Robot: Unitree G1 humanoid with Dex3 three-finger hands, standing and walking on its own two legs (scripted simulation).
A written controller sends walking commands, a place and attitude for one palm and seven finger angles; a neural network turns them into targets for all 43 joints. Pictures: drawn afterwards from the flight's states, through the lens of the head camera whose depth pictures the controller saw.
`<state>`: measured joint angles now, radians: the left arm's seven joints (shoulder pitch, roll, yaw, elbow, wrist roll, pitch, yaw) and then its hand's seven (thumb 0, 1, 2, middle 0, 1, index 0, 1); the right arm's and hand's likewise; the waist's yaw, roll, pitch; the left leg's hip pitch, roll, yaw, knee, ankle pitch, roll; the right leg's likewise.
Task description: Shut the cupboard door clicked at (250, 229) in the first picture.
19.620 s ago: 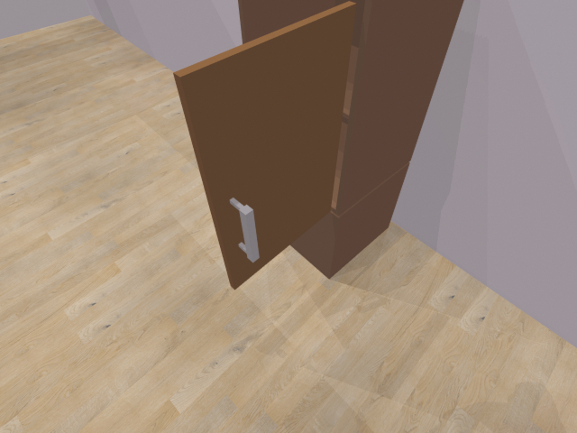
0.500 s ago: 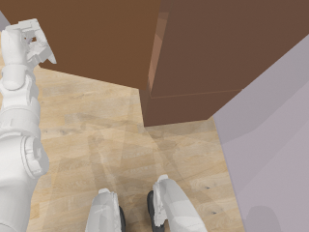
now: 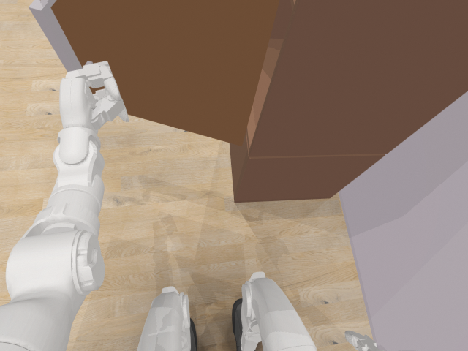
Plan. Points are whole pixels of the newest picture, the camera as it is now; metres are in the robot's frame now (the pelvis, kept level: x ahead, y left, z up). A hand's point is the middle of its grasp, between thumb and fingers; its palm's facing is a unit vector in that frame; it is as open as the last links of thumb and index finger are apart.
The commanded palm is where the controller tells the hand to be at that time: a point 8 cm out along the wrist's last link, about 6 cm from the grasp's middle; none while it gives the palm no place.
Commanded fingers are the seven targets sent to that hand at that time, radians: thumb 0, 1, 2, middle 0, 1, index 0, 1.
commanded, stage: draw the hand back to the body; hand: left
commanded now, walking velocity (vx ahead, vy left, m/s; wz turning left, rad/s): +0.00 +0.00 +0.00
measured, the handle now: (68, 42) +0.66 +0.24 +0.03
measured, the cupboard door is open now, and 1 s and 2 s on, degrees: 71 71 71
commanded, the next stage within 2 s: step back with the hand held close in 1.52 s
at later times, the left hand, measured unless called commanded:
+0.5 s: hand (35, 153) +0.37 +0.19 +0.15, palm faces +0.02 -1.00 -0.09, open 3.1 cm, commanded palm +0.33 +0.25 +0.17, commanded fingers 0.00 0.90 0.90 -1.05 -1.23 -1.05 -1.23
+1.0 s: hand out of the picture +0.27 +0.26 +0.26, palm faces +0.41 -0.84 -0.35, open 5.0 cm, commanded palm +0.21 +0.30 +0.29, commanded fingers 0.00 0.90 0.90 -0.37 -0.48 -0.37 -0.48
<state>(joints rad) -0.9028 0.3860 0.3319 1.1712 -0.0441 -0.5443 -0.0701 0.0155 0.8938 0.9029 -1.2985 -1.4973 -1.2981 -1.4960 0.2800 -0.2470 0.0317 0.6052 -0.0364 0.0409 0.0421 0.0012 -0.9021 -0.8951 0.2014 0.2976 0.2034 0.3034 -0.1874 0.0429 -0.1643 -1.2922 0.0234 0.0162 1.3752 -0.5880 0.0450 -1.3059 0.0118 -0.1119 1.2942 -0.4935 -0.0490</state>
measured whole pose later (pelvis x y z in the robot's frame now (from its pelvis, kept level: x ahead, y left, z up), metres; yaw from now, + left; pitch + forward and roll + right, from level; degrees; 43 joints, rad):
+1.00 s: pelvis +0.06 +0.00 +0.14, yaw +3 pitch -2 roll -1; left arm 0.35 0.32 0.23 -0.21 -0.08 -0.03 0.10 0.01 0.89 0.90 -0.63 -0.76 -0.63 -0.76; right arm 0.20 -0.21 0.06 0.58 0.02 -0.03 -0.08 0.01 -0.90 -0.90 0.20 0.30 0.21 0.30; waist 0.05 0.08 -0.02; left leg -0.11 -0.03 0.02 0.45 -0.30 0.04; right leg -0.15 0.01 -0.08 0.43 -0.25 -0.03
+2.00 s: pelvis +0.04 +0.01 +0.14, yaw +2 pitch +2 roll +0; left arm 0.57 0.44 0.41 -0.48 -0.08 -0.15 0.13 0.01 0.88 0.90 -0.21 -0.30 -0.21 -0.30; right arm 0.19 -0.25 -0.02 0.57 0.02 0.02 -0.10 0.01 -0.90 -0.90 0.20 0.30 0.20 0.30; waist 0.00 0.05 0.01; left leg -0.26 -0.05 0.04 0.51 -0.29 0.05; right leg -0.31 -0.01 -0.06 0.53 -0.25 -0.01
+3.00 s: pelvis -0.07 +0.01 +0.12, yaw +8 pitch +2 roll -3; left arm 0.55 0.46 0.45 -0.55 -0.03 -0.25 0.18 0.01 0.88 0.90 -0.21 -0.30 -0.21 -0.30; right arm 0.20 -0.22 -0.01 0.60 0.00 -0.02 -0.09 0.01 -0.90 -0.90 0.20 0.30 0.21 0.30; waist -0.03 -0.01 0.00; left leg -0.49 0.00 0.00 0.65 -0.18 0.06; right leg -0.47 0.05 0.00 0.70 -0.24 0.01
